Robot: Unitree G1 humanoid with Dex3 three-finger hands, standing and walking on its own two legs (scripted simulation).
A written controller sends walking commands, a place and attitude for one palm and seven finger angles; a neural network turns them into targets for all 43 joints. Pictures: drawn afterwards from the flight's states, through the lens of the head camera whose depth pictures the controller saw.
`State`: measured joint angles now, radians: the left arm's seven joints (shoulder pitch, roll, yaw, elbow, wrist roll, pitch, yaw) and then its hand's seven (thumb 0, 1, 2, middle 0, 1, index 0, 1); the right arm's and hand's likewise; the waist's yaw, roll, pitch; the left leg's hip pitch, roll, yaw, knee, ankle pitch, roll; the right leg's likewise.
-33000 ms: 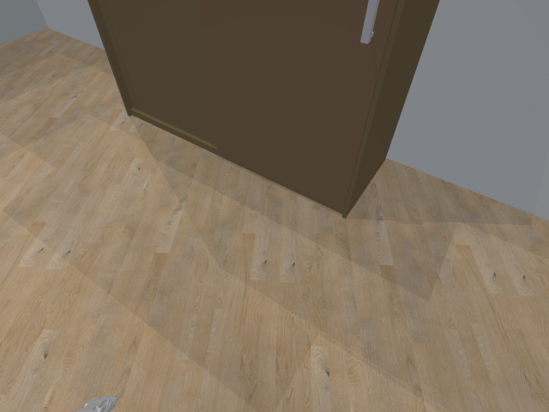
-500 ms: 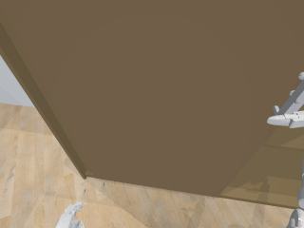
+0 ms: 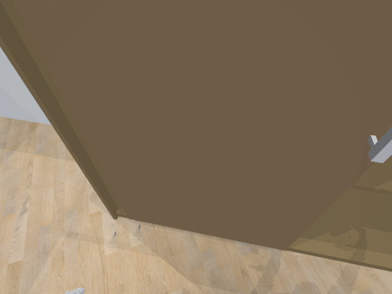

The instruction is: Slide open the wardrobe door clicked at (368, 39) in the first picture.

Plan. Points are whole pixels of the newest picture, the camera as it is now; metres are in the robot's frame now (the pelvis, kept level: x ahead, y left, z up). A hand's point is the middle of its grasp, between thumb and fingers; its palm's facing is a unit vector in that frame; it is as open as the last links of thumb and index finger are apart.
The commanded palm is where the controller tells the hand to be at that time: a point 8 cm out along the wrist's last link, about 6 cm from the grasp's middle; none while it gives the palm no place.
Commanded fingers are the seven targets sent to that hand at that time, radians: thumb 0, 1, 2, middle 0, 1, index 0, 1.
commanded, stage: slip the hand off the handle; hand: right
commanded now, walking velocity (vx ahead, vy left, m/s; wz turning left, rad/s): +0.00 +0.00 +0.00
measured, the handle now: out of the picture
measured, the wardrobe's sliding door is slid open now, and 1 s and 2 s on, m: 0.69 0.69 0.69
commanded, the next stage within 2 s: draw the hand back to the body in 0.60 s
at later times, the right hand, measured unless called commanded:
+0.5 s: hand out of the picture +0.27 -0.37 +0.18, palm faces +0.48 +0.86 -0.18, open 14.7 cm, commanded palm +0.22 -0.40 +0.18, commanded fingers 0.00 0.55 -0.20 0.25 1.15 0.25 1.15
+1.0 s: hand out of the picture +0.23 -0.33 +0.19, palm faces +0.15 +0.99 -0.04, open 14.7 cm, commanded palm +0.18 -0.38 +0.18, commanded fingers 0.00 0.55 -0.20 0.25 1.15 0.25 1.15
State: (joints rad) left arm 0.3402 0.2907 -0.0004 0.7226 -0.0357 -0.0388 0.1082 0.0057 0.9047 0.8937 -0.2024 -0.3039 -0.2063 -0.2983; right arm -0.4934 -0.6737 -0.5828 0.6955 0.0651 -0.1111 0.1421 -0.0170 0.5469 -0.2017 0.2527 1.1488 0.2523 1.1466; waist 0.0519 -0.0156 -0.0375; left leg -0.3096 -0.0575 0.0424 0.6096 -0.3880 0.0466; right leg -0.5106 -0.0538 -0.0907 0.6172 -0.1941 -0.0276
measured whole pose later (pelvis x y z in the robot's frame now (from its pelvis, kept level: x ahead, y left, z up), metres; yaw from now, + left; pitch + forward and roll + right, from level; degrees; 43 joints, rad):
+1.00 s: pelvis -0.01 -0.01 +0.01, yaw -2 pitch -4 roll +1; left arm 0.21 0.28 -0.07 0.67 -0.09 -0.16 0.15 0.01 0.90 0.89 -0.20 -0.30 -0.21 -0.30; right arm -0.02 -0.56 -0.54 0.18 0.40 0.18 0.47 -0.02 0.55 -0.20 0.25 1.15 0.25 1.15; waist -0.03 -0.04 -0.03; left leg -0.06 -0.04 0.06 0.45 -0.32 0.03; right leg -0.27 -0.02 -0.07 0.48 -0.13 -0.04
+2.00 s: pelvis -0.01 -0.01 +0.02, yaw +0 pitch -8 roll +1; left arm 0.18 0.24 -0.01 0.69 0.00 -0.18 0.07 0.01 0.90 0.89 -0.20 -0.30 -0.21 -0.30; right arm 0.50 -0.33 -0.31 -0.40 0.09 -0.12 -0.12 0.00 -0.72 -0.82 0.21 0.40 0.21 0.40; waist -0.05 -0.05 0.04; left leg 0.07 -0.04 0.02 0.33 -0.26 0.03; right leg -0.14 0.00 -0.06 0.36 -0.09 -0.04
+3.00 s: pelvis -0.05 -0.03 +0.01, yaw -1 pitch -2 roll +3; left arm 0.21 0.23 -0.03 0.60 -0.02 -0.04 0.10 0.01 0.91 0.89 -0.20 -0.30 -0.20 -0.30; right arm 0.53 -0.41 -0.38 -0.44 0.08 -0.14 -0.15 0.01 -0.89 -0.90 0.21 0.30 0.21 0.30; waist -0.03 -0.07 0.01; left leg -0.18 -0.06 0.04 0.49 -0.29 0.02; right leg -0.39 -0.02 -0.04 0.51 -0.12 -0.05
